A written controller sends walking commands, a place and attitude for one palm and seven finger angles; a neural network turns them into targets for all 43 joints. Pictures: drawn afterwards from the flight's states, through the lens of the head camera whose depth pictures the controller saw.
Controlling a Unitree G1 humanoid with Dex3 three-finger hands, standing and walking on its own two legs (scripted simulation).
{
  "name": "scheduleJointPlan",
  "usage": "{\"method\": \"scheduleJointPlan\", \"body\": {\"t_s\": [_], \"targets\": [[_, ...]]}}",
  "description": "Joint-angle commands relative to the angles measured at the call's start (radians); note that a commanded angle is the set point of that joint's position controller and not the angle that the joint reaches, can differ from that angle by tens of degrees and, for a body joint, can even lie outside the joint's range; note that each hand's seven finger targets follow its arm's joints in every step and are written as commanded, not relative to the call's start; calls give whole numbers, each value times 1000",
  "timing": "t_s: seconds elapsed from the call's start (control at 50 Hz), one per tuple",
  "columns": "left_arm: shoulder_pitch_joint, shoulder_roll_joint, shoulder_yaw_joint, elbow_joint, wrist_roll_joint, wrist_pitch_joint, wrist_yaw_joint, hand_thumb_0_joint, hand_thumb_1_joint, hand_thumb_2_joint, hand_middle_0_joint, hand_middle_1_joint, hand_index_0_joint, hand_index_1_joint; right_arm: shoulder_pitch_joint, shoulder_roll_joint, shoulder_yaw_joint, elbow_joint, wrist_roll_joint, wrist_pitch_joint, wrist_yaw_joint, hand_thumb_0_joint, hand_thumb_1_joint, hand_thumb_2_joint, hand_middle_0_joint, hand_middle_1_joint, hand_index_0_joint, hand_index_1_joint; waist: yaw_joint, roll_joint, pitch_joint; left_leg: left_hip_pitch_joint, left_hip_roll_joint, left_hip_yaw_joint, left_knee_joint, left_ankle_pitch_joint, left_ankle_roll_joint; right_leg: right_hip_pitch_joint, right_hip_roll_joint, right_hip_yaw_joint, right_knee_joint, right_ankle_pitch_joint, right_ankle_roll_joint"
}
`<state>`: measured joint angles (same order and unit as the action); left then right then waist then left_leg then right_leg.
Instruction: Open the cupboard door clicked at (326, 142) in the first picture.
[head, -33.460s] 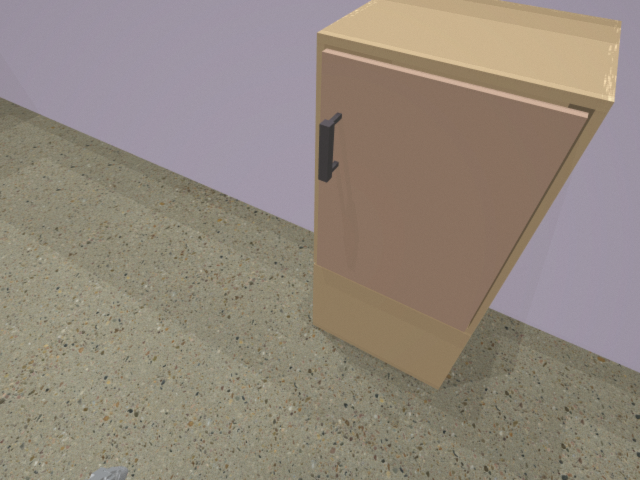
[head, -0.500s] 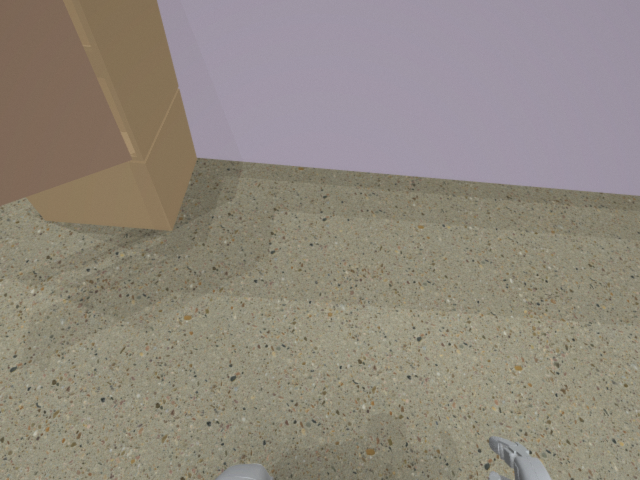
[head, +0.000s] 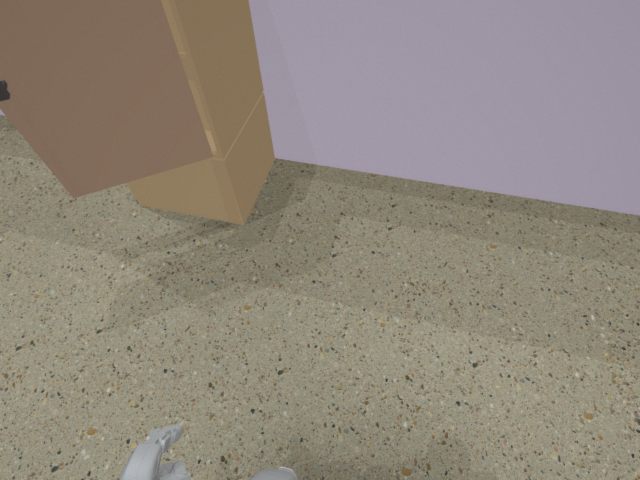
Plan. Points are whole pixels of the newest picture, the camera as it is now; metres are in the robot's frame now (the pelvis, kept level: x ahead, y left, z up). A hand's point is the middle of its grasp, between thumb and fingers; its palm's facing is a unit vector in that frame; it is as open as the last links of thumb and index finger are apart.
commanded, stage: turn to face it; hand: left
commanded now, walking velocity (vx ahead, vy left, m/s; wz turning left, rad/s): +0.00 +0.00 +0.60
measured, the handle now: out of the picture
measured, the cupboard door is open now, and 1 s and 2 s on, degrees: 38 38 38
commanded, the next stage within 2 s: take the last steps up to it in 0.50 s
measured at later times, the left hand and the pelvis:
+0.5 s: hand out of the picture -0.05 +0.23 -0.19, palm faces +0.35 -0.90 -0.24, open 7.3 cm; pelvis +0.00 +0.03 -0.01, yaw +18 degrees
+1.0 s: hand out of the picture +0.02 +0.21 -0.15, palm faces +0.43 -0.87 -0.23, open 7.3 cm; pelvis +0.04 +0.01 +0.01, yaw +24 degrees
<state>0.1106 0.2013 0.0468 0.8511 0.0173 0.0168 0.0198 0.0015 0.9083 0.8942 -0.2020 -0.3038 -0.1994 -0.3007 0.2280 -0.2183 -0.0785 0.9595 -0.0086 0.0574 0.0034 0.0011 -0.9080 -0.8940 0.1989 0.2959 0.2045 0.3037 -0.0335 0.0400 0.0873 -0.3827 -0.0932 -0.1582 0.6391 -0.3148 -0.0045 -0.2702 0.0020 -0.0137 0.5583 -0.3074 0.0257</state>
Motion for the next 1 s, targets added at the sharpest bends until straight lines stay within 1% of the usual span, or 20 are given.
{"method": "scheduleJointPlan", "body": {"t_s": [0.0,0.06,0.1,0.28,0.32,0.36,0.38,0.4,0.42,0.44,0.5,0.58,0.76,0.8,0.84,0.86,0.88,0.9,0.92,0.98], "targets": [[67,184,42,-48,4,-31,28,0,900,900,-200,-300,-200,-300,-24,-136,-45,-87,-13,-13,5,0,-900,-900,200,300,200,300,25,-225,-99,-228,63,35,560,-220,-35,154,-425,273,-277,281,-182],[9,128,25,-60,-5,-33,20,0,900,900,-200,-300,-200,-300,-11,-104,-35,-52,-13,4,21,0,-900,-900,200,300,200,300,-13,-222,-52,-225,98,99,635,-68,-63,126,-300,52,-235,416,-117],[64,136,28,-47,-4,-38,20,0,900,900,-200,-300,-200,-300,-42,-93,-28,-55,-10,5,23,0,-900,-900,200,300,200,300,7,-231,-73,-228,105,126,579,-59,-74,191,-295,4,-211,525,-107],[196,195,52,13,14,-33,15,0,900,900,-200,-300,-200,-300,-169,-55,1,-76,-2,-7,23,0,-900,-900,200,300,200,300,76,-248,-81,-88,100,235,188,-148,-55,254,-355,-66,-132,676,-134],[199,200,56,27,18,-31,14,0,900,900,-200,-300,-200,-300,-155,-52,3,-75,0,-16,20,0,-900,-900,200,300,200,300,70,-269,-97,-18,89,254,89,-138,-40,239,-362,-69,-93,680,-127],[178,212,57,30,8,-29,10,0,900,900,-200,-300,-200,-300,-94,-76,2,-58,-3,-26,15,0,-900,-900,200,300,200,300,28,-243,-125,137,71,270,-100,7,-24,177,-340,-113,-2,642,-85],[156,203,55,26,-3,-27,5,0,900,900,-200,-300,-200,-300,-27,-113,-8,-42,-6,-36,14,0,-900,-900,200,300,200,300,-17,-155,-170,290,100,246,-222,172,-5,93,-312,-155,123,559,-41],[157,138,43,-1,-12,-21,-3,0,900,900,-200,-300,-200,-300,32,-225,-32,-33,-16,-47,8,0,-900,-900,200,300,200,300,-46,145,-229,473,342,-64,-255,491,96,-149,-180,-202,341,74,28],[95,89,15,-32,-11,-12,1,0,900,900,-200,-300,-200,-300,83,-279,-43,-24,-10,-39,-5,0,-900,-900,200,300,200,300,-65,260,-236,457,492,-214,-247,877,208,-244,-123,-96,483,-356,45],[86,113,23,-34,-5,2,9,0,900,900,-200,-300,-200,-300,67,-263,-32,-25,-12,-33,-11,0,-900,-900,200,300,200,300,-50,153,-221,399,511,-138,-229,854,248,-229,-140,-15,534,-359,27],[87,118,31,31,2,17,1,0,900,900,-200,-300,-200,-300,-58,-191,-8,-59,-15,-42,-34,0,-900,-900,200,300,200,300,2,158,-96,252,376,-46,-282,657,191,-241,-128,16,579,-188,38],[155,102,29,73,1,17,-6,0,900,900,-200,-300,-200,-300,-41,-158,9,-52,-7,-60,-37,0,-900,-900,200,300,200,300,37,71,-126,294,323,36,-287,716,158,-232,-106,6,588,-71,53],[33,57,18,24,12,-14,-33,0,900,900,-200,-300,-200,-300,71,-134,-3,-8,-21,-75,-24,0,-900,-900,200,300,200,300,-5,100,-46,231,315,-101,-407,-3,203,-189,-78,-54,253,-135,28],[48,48,16,27,11,-23,-36,0,900,900,-200,-300,-200,-300,68,-137,-1,-4,-21,-75,-22,0,-900,-900,200,300,200,300,6,96,-48,181,303,-115,-395,-72,197,-97,-55,-68,142,-137,17],[152,50,21,66,10,-34,-37,0,900,900,-200,-300,-200,-300,39,-128,2,-2,-16,-74,-21,0,-900,-900,200,300,200,300,57,77,-69,72,259,-78,-323,-138,163,115,-27,-88,-28,-50,11],[235,71,30,97,12,-44,-32,0,900,900,-200,-300,-200,-300,21,-104,6,-3,-10,-77,-19,0,-900,-900,200,300,200,300,100,-6,-76,-37,196,-29,-210,-179,124,271,-55,-53,-143,-25,2],[325,139,44,126,23,-56,-21,0,900,900,-200,-300,-200,-300,22,-45,16,-15,1,-83,-13,0,-900,-900,200,300,200,300,136,-221,-84,-231,82,101,26,-225,66,428,-245,183,-264,-210,-48],[389,210,58,135,19,-55,-11,0,900,900,-200,-300,-200,-300,-38,-37,18,-57,-7,-82,-5,0,-900,-900,200,300,200,300,174,-400,-33,-385,31,163,277,-306,29,411,-482,517,-414,-332,-153],[359,184,47,129,8,-52,-3,0,900,900,-200,-300,-200,-300,-68,-100,1,-56,-23,-75,4,0,-900,-900,200,300,200,300,145,-252,36,-387,95,105,401,-227,25,289,-515,503,-465,-417,-190],[232,58,12,122,2,-80,-3,0,900,900,-200,-300,-200,-300,3,-52,-3,27,-24,-61,17,0,-900,-900,200,300,200,300,48,-189,124,-305,150,94,502,52,6,105,-359,245,-460,-190,-112]]}}
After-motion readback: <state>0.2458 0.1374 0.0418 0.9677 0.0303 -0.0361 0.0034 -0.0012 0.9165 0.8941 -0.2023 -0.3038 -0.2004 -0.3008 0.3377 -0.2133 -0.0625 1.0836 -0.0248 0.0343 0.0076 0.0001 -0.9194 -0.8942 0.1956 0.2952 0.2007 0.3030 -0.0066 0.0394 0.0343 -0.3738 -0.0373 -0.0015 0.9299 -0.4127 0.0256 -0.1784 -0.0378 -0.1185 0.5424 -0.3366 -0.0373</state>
